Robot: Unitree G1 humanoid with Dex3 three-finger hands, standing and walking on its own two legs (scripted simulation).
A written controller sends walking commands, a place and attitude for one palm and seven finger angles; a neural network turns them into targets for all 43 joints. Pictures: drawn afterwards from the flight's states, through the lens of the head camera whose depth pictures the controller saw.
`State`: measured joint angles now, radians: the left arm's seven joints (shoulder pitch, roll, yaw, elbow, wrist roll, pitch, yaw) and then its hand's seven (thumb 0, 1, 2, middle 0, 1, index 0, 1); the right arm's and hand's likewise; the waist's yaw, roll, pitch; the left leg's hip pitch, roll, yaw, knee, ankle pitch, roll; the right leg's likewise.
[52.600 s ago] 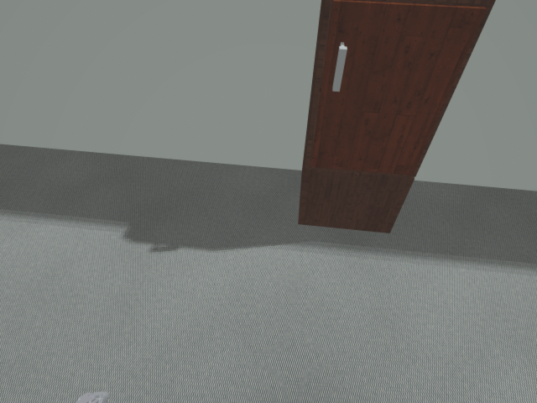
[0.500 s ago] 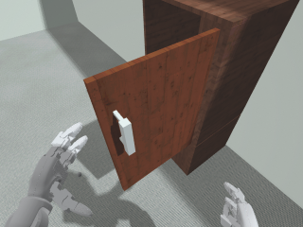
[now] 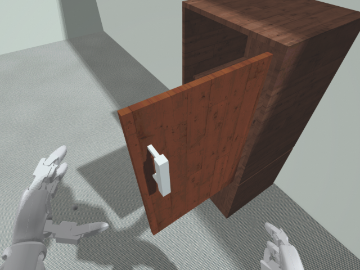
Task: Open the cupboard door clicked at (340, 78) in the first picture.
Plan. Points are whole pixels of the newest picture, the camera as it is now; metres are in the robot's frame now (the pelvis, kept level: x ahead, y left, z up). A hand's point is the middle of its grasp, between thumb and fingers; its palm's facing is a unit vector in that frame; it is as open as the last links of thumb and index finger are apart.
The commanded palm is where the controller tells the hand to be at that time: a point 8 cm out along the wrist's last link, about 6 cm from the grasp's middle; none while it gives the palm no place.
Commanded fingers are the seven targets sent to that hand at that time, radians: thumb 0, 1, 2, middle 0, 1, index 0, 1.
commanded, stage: draw the hand back to the body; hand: left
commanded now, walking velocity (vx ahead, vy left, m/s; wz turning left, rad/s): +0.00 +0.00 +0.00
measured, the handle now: (158, 170) +0.32 +0.10 +0.06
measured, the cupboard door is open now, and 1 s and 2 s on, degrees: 90 90 90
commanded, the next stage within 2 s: step back with the hand held close in 0.84 s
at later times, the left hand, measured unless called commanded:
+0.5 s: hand (50, 181) +0.20 +0.25 +0.17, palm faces +0.45 -0.78 -0.43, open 8.7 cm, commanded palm +0.16 +0.28 +0.17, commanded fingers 0.00 0.90 0.90 -0.20 -0.30 -0.20 -0.30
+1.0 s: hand (52, 190) +0.19 +0.24 +0.17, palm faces +0.44 -0.80 -0.41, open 7.4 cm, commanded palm +0.14 +0.27 +0.18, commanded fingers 0.00 0.90 0.90 -0.20 -0.30 -0.20 -0.30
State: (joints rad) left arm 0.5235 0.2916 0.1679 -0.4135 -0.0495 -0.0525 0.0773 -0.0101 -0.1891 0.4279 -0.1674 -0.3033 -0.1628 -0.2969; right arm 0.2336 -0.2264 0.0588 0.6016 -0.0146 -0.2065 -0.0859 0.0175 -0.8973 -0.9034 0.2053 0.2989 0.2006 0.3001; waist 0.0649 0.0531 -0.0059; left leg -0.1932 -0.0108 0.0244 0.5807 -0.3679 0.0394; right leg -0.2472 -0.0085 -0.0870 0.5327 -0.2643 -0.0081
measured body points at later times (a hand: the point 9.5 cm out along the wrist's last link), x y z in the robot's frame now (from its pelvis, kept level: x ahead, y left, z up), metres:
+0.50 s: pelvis +0.01 -0.02 +0.01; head +0.00 -0.04 +0.46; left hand +0.18 +0.28 +0.19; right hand +0.20 -0.23 -0.08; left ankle -0.03 +0.09 -0.73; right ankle +0.01 -0.12 -0.73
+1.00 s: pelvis -0.01 -0.02 +0.01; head -0.02 -0.05 +0.46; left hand +0.16 +0.28 +0.19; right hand +0.17 -0.25 -0.08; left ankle -0.03 +0.09 -0.73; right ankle +0.01 -0.12 -0.73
